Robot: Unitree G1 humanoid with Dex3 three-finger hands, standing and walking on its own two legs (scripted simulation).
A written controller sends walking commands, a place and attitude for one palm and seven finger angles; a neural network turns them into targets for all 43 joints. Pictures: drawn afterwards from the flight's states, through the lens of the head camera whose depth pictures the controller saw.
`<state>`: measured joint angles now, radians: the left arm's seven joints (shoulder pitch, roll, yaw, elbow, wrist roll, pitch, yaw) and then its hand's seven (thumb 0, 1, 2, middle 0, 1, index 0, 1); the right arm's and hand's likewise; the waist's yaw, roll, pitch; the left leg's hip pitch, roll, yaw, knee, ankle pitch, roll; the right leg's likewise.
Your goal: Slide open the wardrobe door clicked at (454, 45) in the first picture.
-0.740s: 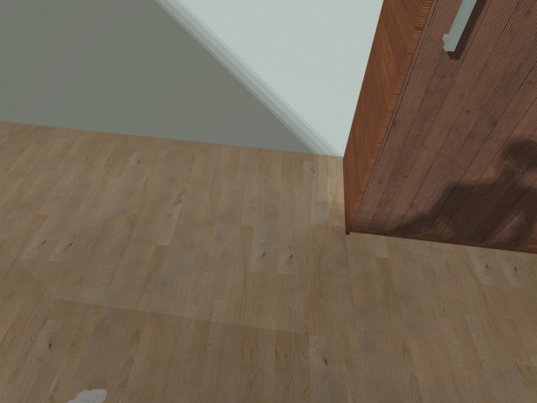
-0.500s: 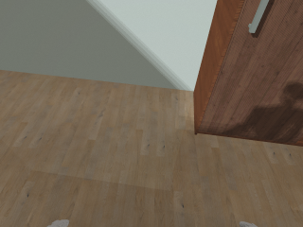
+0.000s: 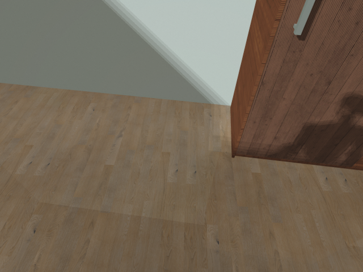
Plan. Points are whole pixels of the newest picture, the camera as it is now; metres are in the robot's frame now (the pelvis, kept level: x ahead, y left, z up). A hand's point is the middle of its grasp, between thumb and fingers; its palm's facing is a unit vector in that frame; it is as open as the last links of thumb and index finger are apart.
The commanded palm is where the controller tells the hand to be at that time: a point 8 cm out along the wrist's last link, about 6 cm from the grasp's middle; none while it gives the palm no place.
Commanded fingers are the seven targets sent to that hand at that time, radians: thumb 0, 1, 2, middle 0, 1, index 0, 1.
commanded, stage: stand and wait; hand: left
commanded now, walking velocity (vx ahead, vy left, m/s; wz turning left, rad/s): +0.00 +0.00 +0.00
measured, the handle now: out of the picture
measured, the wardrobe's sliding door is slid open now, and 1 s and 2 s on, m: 0.00 0.00 0.00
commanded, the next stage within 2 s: look at it before walking up in 0.08 s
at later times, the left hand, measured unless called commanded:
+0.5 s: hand out of the picture +0.08 +0.24 -0.15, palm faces -0.04 -0.94 -0.33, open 7.4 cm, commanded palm none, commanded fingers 0.00 0.90 0.90 -0.20 -0.30 -0.20 -0.30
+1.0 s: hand out of the picture +0.08 +0.23 -0.17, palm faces -0.08 -0.95 -0.31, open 7.4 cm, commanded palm none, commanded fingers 0.00 0.90 0.90 -0.20 -0.30 -0.20 -0.30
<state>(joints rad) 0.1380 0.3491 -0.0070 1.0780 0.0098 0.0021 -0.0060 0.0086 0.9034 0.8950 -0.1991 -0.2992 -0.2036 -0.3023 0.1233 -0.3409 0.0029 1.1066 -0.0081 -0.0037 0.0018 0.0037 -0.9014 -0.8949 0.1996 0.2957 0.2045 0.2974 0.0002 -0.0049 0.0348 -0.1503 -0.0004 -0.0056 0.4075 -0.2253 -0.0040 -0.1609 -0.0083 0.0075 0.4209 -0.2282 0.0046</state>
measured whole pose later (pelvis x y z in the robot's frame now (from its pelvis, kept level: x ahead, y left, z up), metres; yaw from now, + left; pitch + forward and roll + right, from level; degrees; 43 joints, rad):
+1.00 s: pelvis +0.00 +0.00 +0.00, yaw -4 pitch -1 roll +0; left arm 0.17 0.31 0.01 1.03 0.01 0.04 0.00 0.01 0.90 0.90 -0.20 -0.30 -0.20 -0.30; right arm 0.11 -0.29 -0.01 1.05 -0.01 0.01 -0.02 0.00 -0.90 -0.90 0.20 0.30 0.20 0.30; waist 0.02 -0.01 0.05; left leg -0.19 0.03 0.06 0.47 -0.27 -0.02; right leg -0.23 0.03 0.07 0.49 -0.25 0.00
